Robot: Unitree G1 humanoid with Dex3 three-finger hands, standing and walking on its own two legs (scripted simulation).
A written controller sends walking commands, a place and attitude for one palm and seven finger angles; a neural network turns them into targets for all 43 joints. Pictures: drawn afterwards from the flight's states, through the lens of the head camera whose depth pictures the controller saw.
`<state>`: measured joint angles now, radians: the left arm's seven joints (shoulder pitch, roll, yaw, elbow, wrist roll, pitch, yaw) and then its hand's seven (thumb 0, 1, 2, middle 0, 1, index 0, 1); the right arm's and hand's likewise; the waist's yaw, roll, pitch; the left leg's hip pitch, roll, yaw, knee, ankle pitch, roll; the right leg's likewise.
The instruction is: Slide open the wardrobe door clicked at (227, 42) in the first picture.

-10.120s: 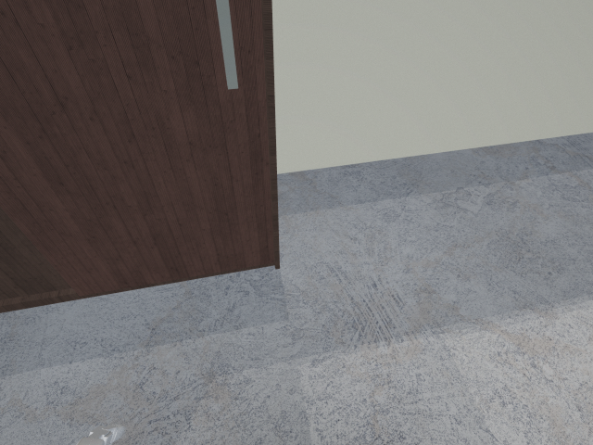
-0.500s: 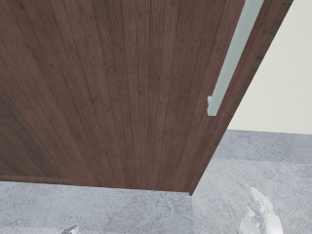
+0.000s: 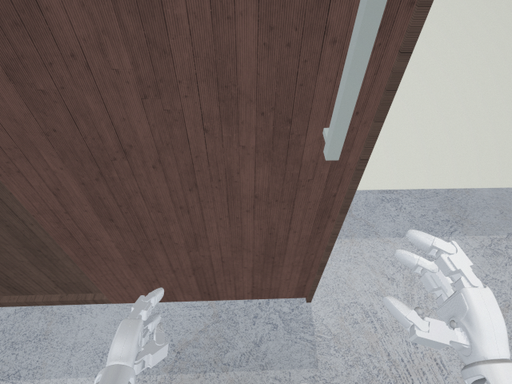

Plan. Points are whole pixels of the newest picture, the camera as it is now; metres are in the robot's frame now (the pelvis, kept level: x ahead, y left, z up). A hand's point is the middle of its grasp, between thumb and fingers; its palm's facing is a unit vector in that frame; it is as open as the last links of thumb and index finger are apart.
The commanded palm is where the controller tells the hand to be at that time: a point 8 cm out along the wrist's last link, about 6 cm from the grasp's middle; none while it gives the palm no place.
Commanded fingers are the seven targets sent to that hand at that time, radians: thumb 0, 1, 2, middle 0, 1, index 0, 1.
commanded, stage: raise the hand with hooked fingers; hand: right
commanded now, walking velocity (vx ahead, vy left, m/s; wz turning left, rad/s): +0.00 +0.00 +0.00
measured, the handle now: (349, 65) +0.49 -0.12 +0.26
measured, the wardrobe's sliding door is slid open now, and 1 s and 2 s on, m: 0.00 0.00 0.00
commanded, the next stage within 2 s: move the hooked fingers beside the handle in 1.44 s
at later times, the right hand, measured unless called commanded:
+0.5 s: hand (499, 237) +0.26 -0.26 +0.18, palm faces +0.05 +1.00 -0.08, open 13.0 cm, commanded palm +0.22 -0.30 +0.20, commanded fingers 0.00 0.48 -0.31 0.30 1.18 0.30 1.18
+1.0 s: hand out of the picture +0.30 -0.30 +0.28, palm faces +0.08 +0.99 -0.13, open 14.0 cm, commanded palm +0.26 -0.33 +0.28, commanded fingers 0.00 0.50 -0.30 0.30 1.20 0.30 1.20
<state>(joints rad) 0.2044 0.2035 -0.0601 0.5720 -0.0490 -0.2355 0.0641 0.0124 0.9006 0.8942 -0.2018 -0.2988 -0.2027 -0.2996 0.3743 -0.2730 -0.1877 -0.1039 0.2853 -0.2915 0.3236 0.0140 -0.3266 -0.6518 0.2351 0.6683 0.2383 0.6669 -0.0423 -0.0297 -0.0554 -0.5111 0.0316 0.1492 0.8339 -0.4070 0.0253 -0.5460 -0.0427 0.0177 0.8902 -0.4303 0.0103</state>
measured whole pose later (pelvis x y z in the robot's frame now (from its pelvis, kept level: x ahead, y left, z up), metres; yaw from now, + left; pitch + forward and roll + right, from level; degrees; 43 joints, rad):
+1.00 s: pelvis +0.02 -0.01 +0.04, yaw +1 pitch -3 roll +0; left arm 0.20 0.27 -0.11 0.62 -0.10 -0.22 0.10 0.02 0.90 0.89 -0.20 -0.30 -0.20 -0.30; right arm -0.25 -0.56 -0.51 0.07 0.33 0.32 0.45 -0.01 0.50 -0.30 0.30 1.20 0.30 1.20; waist -0.07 -0.06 -0.01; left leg -0.14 0.04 0.12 0.45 -0.25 0.00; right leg -0.15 -0.01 -0.02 0.47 -0.27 -0.01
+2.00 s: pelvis +0.02 +0.00 +0.04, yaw +1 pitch -2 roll +0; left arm 0.19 0.27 -0.09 0.61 -0.10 -0.19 0.10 0.01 0.90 0.89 -0.20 -0.30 -0.20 -0.30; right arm -0.33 -0.46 -0.41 0.12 0.28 0.34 0.35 -0.01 0.50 -0.30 0.30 1.20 0.30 1.20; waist -0.04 -0.06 -0.02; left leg -0.16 0.04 0.11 0.47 -0.27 0.01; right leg -0.15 -0.01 -0.03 0.47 -0.27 0.00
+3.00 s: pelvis +0.03 +0.00 +0.04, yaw +2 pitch -1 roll +0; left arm 0.22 0.27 -0.07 0.64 -0.10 -0.11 0.10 0.01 0.90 0.89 -0.20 -0.30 -0.20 -0.30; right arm -0.59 -0.37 -0.27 0.40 0.22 0.29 0.20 -0.01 0.50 -0.30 0.30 1.20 0.30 1.20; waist 0.00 -0.05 -0.02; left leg -0.18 0.03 0.09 0.46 -0.26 0.01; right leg -0.17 -0.02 -0.04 0.44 -0.26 0.00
